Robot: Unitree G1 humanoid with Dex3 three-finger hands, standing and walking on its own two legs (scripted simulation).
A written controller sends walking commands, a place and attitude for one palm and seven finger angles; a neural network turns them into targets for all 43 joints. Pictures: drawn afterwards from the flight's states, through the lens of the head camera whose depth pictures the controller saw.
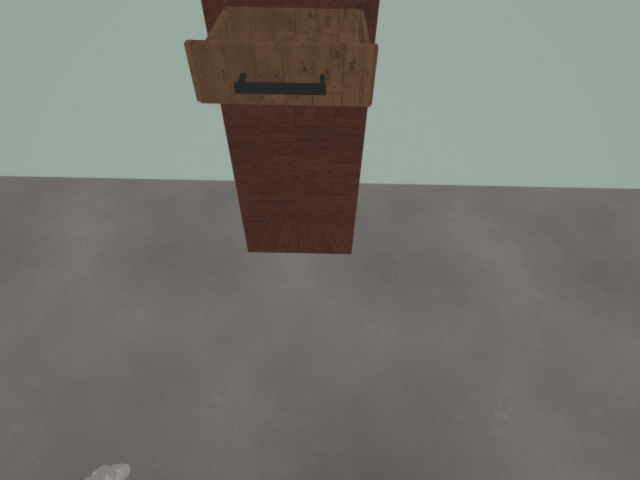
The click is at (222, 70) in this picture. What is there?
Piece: drawer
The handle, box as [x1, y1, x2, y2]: [234, 73, 325, 94]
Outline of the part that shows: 234,84 235,93 325,94 323,74 320,74 319,83 245,82 245,73 241,73 238,81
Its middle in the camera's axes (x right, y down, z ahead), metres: -0.08 -0.32 +0.79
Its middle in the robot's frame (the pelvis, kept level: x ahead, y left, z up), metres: +0.81 +0.13 +0.11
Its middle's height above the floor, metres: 0.88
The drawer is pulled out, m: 0.27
